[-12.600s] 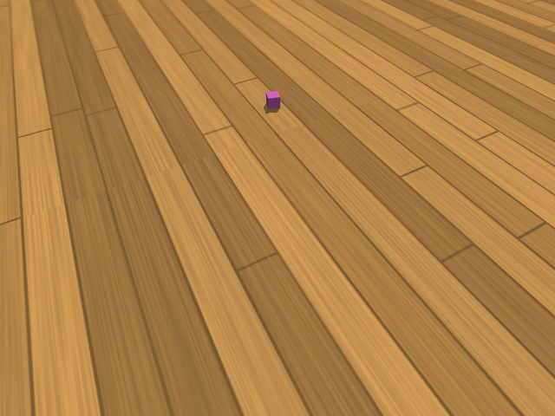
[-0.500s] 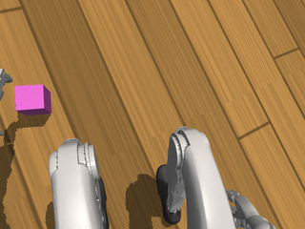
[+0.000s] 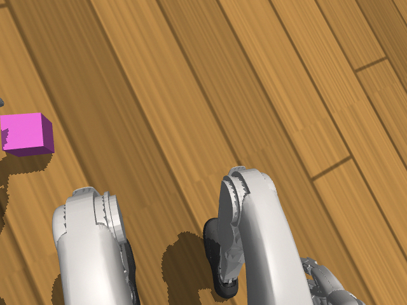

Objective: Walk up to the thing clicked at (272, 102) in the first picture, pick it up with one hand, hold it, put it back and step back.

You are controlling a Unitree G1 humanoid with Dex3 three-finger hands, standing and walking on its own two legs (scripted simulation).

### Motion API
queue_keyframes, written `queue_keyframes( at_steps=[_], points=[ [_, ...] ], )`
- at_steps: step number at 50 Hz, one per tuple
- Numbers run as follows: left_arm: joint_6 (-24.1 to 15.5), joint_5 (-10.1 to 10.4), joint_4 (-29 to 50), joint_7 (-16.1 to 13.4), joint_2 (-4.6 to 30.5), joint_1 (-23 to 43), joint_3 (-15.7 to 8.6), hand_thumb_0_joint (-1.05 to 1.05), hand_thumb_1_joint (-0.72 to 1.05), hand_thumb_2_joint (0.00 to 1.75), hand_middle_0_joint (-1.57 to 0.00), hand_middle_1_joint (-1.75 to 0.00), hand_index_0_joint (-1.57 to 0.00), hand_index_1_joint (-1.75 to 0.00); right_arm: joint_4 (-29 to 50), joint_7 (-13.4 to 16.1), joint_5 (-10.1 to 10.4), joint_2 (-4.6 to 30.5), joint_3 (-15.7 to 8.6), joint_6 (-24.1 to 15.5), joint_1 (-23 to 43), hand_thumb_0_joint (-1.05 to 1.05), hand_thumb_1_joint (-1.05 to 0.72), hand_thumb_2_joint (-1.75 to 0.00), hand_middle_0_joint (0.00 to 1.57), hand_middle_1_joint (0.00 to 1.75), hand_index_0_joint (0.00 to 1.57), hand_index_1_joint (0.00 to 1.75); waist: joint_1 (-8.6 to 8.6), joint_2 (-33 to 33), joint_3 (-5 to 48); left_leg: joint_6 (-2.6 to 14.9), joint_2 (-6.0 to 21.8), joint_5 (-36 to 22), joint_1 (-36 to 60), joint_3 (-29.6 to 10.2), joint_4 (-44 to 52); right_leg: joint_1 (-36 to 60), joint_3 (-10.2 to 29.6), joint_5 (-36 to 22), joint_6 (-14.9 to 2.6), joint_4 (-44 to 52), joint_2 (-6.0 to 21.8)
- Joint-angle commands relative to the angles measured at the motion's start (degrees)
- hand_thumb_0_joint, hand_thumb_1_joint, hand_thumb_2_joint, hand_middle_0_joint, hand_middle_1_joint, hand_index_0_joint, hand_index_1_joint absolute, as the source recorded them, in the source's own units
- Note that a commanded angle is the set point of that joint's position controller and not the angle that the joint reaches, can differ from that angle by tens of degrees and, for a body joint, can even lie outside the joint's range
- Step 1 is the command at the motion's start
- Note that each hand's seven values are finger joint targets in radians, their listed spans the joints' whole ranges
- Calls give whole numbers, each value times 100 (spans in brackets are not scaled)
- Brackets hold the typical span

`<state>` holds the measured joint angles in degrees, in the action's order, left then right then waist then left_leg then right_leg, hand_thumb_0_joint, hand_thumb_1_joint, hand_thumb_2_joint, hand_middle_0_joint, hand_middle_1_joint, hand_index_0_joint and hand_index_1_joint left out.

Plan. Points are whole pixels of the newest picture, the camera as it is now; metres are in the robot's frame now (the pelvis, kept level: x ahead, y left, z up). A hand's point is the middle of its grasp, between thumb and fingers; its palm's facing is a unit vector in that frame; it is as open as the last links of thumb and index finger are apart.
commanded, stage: rise first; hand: left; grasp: from above
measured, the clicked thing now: (29, 135) +0.46 +0.34 -0.28
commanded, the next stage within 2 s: approach in 0.02 s
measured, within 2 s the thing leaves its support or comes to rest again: neither
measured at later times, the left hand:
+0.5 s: hand (15, 126) +0.45 +0.33 -0.18, palm faces -0.40 -0.07 -0.91, open 14.1 cm
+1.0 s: hand out of the picture +0.43 +0.35 -0.17, palm faces -0.44 -0.07 -0.90, open 13.9 cm
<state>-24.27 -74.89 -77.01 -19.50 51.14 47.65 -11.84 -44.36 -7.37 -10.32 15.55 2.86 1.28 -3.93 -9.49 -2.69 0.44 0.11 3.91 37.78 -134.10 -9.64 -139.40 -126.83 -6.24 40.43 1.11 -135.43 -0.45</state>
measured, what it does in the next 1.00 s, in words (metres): stands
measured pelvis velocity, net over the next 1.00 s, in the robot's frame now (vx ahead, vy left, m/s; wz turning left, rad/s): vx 0.00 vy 0.00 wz -0.01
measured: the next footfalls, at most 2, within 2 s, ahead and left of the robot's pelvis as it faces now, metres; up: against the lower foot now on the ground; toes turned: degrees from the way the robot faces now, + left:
none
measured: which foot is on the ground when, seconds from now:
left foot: down 0.00-1.00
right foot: down 0.00-1.00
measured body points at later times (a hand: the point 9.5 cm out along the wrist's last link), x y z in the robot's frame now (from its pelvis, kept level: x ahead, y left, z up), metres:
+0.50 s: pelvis +0.00 +0.00 -0.01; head +0.25 +0.10 +0.36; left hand +0.47 +0.33 -0.13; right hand +0.07 -0.28 -0.10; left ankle +0.08 +0.13 -0.29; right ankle +0.10 -0.12 -0.29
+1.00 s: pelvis +0.00 +0.00 -0.01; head +0.23 +0.10 +0.37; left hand +0.45 +0.35 -0.12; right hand +0.07 -0.27 -0.10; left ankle +0.08 +0.13 -0.29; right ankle +0.10 -0.12 -0.29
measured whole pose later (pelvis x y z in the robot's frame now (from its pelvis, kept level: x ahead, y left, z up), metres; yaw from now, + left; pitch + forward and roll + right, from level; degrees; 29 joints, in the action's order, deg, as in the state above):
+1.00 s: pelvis +0.00 +0.00 -0.01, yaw -1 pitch +30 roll -10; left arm -23.5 -75.0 -77.2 -19.7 51.1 50.2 -8.2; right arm -43.2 -8.4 -10.1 15.9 4.9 -0.3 -6.2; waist -11.4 -3.4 -0.3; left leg 0.0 3.4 37.6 -135.0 -10.6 -140.9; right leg -127.1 -6.9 40.3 1.4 -136.3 -0.6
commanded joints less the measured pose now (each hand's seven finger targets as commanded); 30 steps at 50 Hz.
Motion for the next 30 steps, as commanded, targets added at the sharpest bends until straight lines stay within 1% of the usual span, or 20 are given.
queue_keyframes(
  at_steps=[1,3,5,6,7,9,10,14,15,16,17,20,21,22,23,25,26,27,28,30],
  points=[
    [17,108,744,-213,1869,1499,-288,0,-56,101,-6,-96,-6,-96,107,97,-49,1435,-418,-19,-1053,0,-90,-90,20,30,20,30,77,1776,3901,142,-191,-927,3277,535,1284,1373,-327,-1144,-278,1416,-268],
    [4,81,669,-198,1869,1500,-258,0,-57,102,-6,-95,-5,-96,94,89,-61,1434,-402,-17,-1067,0,-90,-90,20,30,20,30,21,1806,3827,148,-207,-922,3165,551,1246,1434,-306,-1170,-270,1424,-270],
    [-2,67,601,-212,1956,1475,-304,0,-56,102,-6,-95,-5,-96,89,95,-63,1426,-378,-22,-1072,0,-90,-90,20,30,20,30,41,1702,3769,158,-214,-843,3061,548,1250,1458,-304,-1114,-266,1453,-276],
    [5,100,585,-221,1933,1515,-290,0,-61,108,-8,-92,-3,-97,106,90,-57,1434,-378,-36,-1047,0,-90,-90,20,30,20,30,25,1668,3684,162,-207,-755,3013,550,1233,1404,-293,-1034,-263,1462,-260],
    [1,68,551,-238,1938,1599,-296,0,-55,100,-6,-95,-6,-95,84,93,-77,1447,-352,-37,-1059,0,-89,-89,20,30,20,30,-17,1680,3652,155,-205,-724,3023,524,1252,1351,-319,-992,-270,1448,-267],
    [4,95,530,-244,1800,1825,-125,0,-55,99,-6,-96,-7,-95,82,93,-65,1452,-344,-69,-1053,0,-89,-89,20,30,20,30,-129,1729,3591,150,-189,-700,3060,514,1205,1244,-329,-988,-267,1443,-262],
    [6,79,453,-250,1674,1909,-10,0,-55,99,-6,-96,-6,-95,36,94,-67,1456,-329,-86,-1099,0,-89,-89,20,30,20,30,-202,1747,3493,137,-195,-635,3059,482,1241,1146,-355,-930,-279,1417,-261],
    [-47,-6,203,-342,1364,2332,381,0,-53,99,-6,-97,-7,-95,-19,78,-89,1472,-262,-157,-1191,0,-89,-89,20,30,20,30,-470,1763,3475,110,-168,-667,3074,396,1149,1030,-451,-995,-278,1347,-291],
    [-43,-36,167,-394,1388,2379,367,0,-54,99,-6,-97,-7,-96,-35,76,-101,1503,-250,-178,-1211,0,-89,-89,20,30,20,30,-460,1859,3473,100,-167,-713,3213,383,1185,975,-472,-997,-270,1318,-283],
    [-10,-95,126,-436,1359,2404,432,0,-53,98,-6,-98,-8,-96,-14,73,-99,1501,-246,-211,-1233,0,-89,-89,20,30,20,30,-475,2016,3491,83,-156,-770,3318,400,1173,964,-467,-1053,-280,1317,-288],
    [16,-110,185,-518,1500,2456,319,0,-54,99,-6,-97,-8,-96,-6,69,-121,1531,-203,-232,-1271,0,-89,-89,20,30,20,30,-469,2109,3533,80,-166,-857,3324,404,1177,1054,-482,-1136,-257,1282,-278],
    [217,-186,254,-703,1589,2401,165,0,-53,99,-6,-98,-8,-96,61,44,-104,1554,-227,-275,-1275,0,-89,-89,20,30,20,30,-370,2428,3877,46,-130,-1090,3670,409,1212,1058,-508,-1331,-282,1166,-283],
    [291,-192,391,-754,1725,2385,38,0,-53,98,-6,-98,-8,-96,104,41,-100,1553,-221,-285,-1247,0,-89,-89,20,30,20,30,-308,2588,4029,41,-140,-1136,3698,437,1240,1146,-496,-1384,-283,1157,-283],
    [409,-225,376,-799,1865,2181,-114,0,-52,98,-7,-100,-9,-97,140,32,-101,1548,-213,-291,-1269,0,-90,-89,20,30,20,30,-233,2600,4101,53,-144,-1259,3712,492,1231,1291,-460,-1508,-287,1182,-289],
    [539,-196,452,-824,1920,2104,-204,0,-52,98,-6,-100,-9,-98,182,34,-71,1537,-242,-295,-1249,0,-90,-89,20,30,20,30,-164,2567,4149,58,-137,-1273,3689,523,1245,1316,-434,-1543,-304,1186,-281],
    [755,-109,533,-826,1978,2015,-342,0,-52,97,-6,-101,-9,-98,241,23,-38,1533,-239,-287,-1211,0,-90,-89,20,30,20,30,-124,2682,4141,70,-146,-1275,3585,584,1291,1425,-390,-1604,-301,1200,-261],
    [859,-69,496,-764,1924,1923,-272,0,-53,97,-6,-100,-9,-98,282,21,-2,1528,-254,-297,-1176,0,-90,-89,20,30,20,30,-116,2515,4127,93,-123,-1259,3549,585,1270,1407,-371,-1619,-302,1247,-271],
    [930,-50,458,-708,1867,1934,-196,0,-53,96,-6,-101,-9,-98,255,30,42,1506,-243,-288,-1197,0,-90,-89,20,30,20,30,-156,2480,4031,106,-136,-1182,3371,607,1271,1416,-355,-1585,-302,1257,-269],
    [1006,-7,246,-637,1783,1812,-135,0,-51,95,-6,-103,-10,-99,279,27,55,1494,-209,-280,-1226,0,-90,-89,20,30,20,30,-221,2216,3903,155,-148,-1119,3122,606,1224,1514,-339,-1594,-267,1347,-281],
    [1071,136,105,-463,1670,1650,5,0,-50,94,-6,-103,-10,-98,257,24,85,1487,-197,-287,-1260,0,-90,-89,20,30,20,30,-235,1876,3772,201,-166,-1039,2921,597,1182,1578,-310,-1539,-245,1387,-285]
  ],
)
